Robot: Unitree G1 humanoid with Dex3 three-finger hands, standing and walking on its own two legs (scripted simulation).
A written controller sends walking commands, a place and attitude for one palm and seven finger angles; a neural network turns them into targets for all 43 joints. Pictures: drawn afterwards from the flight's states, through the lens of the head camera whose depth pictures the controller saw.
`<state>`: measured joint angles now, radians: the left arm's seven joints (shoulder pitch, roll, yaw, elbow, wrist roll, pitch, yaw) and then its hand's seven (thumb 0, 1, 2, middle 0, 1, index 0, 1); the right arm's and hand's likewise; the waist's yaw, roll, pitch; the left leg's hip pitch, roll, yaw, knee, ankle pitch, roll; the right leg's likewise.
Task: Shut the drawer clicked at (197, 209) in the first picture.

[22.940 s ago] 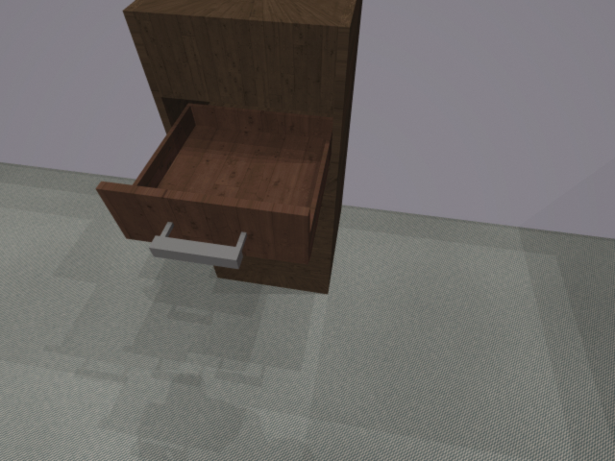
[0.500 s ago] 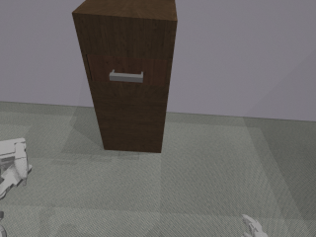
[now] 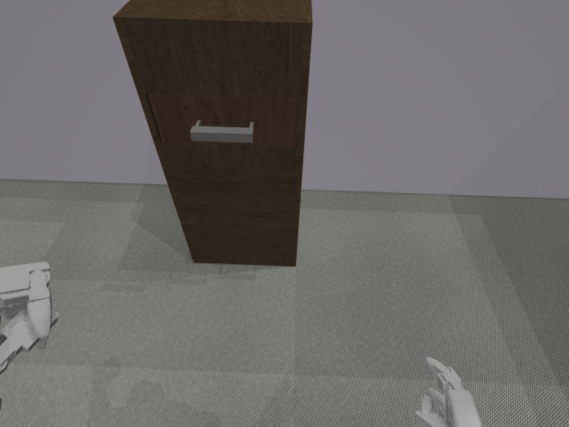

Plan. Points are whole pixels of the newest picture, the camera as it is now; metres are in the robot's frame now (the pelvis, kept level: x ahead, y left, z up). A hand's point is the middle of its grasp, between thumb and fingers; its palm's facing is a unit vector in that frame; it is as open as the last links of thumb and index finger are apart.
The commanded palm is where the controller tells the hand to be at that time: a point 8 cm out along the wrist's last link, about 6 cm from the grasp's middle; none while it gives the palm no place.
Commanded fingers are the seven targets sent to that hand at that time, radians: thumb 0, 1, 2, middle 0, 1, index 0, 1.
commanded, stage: stop stepping back and stand still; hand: left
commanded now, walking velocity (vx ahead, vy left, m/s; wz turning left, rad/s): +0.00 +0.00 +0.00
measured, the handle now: (224, 129) +0.83 +0.21 -0.06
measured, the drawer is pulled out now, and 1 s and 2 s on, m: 0.00 0.00 0.00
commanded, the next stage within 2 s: let the arm hang, fingers relaxed in 0.28 s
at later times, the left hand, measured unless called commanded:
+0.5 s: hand (103, 358) +0.20 +0.26 +0.00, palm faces +0.12 -0.88 -0.46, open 3.1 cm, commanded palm none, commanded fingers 0.00 0.90 0.90 -1.12 -1.30 -1.12 -1.30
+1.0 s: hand out of the picture -0.07 +0.21 -0.17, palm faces +0.04 -0.97 -0.22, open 5.7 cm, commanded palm none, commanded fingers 0.00 0.90 0.90 -0.20 -0.30 -0.20 -0.30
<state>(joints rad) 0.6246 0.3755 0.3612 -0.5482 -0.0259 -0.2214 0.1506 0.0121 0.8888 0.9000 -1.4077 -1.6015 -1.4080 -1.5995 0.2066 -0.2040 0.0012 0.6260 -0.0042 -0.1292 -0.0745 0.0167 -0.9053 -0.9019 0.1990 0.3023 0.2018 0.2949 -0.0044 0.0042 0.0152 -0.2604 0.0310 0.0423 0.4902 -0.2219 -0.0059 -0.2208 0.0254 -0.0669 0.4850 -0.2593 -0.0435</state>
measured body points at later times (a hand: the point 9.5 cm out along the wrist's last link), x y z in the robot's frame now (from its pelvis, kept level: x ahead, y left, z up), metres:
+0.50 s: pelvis +0.00 +0.02 -0.01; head +0.01 -0.01 +0.44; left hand +0.19 +0.30 +0.03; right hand +0.17 -0.24 -0.12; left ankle +0.02 +0.12 -0.74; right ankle +0.00 -0.09 -0.74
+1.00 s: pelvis -0.01 +0.02 +0.00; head +0.01 +0.02 +0.45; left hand -0.07 +0.26 -0.15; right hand -0.04 -0.19 -0.16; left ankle +0.02 +0.12 -0.74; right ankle +0.00 -0.09 -0.74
